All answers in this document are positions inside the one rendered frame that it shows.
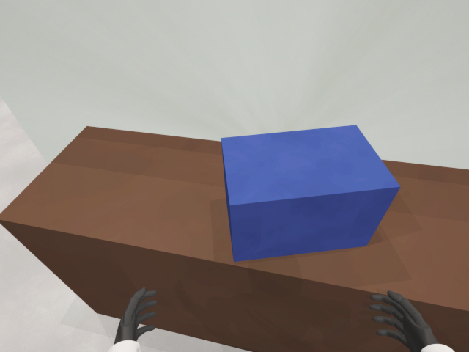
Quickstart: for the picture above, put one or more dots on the right robot hand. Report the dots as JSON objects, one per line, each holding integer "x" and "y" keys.
{"x": 414, "y": 332}

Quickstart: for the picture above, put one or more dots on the pedestal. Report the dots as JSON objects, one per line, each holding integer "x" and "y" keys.
{"x": 119, "y": 210}

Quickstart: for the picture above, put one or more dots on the carton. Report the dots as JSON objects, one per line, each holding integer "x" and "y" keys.
{"x": 305, "y": 191}

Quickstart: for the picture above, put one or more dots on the left robot hand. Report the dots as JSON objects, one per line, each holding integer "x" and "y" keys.
{"x": 127, "y": 329}

